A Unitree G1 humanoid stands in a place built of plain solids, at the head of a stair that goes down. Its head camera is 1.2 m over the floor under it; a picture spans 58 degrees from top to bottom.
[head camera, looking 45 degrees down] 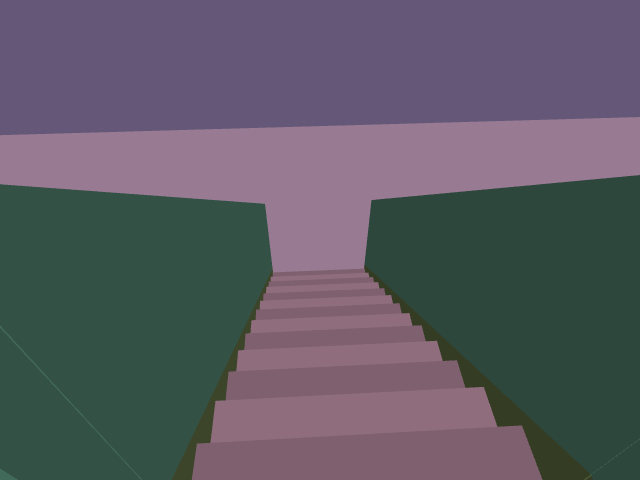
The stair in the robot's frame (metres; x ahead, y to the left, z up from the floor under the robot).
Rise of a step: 0.19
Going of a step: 0.22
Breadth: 1.03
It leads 3 degrees to the left of straight ahead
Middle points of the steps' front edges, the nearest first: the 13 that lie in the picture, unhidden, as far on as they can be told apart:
0.53 -0.13 -0.19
0.75 -0.12 -0.37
0.97 -0.11 -0.56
1.19 -0.09 -0.75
1.41 -0.08 -0.94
1.63 -0.07 -1.13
1.85 -0.06 -1.32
2.07 -0.05 -1.50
2.29 -0.03 -1.69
2.51 -0.02 -1.88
2.73 -0.01 -2.07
2.95 0.00 -2.26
3.17 0.01 -2.44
